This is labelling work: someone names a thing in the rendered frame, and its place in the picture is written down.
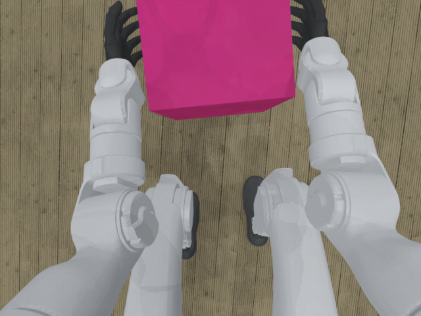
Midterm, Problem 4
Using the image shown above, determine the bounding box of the carton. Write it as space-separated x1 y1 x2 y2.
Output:
136 0 295 120

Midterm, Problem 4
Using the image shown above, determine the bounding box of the robot left upper arm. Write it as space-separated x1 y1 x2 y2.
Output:
0 189 159 316

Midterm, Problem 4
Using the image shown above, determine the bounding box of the left robot forearm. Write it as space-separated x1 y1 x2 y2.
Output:
71 58 146 234

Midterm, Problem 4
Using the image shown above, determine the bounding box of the left robot hand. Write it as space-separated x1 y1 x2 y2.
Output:
104 1 143 67

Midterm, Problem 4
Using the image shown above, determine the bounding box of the right robot forearm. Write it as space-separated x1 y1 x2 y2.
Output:
297 37 400 211

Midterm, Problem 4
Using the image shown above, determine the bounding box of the robot left shin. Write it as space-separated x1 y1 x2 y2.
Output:
145 174 191 248

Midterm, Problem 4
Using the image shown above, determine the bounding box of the robot right upper arm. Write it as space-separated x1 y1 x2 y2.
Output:
305 171 421 316

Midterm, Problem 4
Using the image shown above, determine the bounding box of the robot shin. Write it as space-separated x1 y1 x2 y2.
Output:
145 174 191 248
252 168 309 237

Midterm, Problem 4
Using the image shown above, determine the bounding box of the right robot hand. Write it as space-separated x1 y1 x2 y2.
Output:
290 0 329 52

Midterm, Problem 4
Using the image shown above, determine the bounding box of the robot right shin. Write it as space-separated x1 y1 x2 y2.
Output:
252 168 309 237

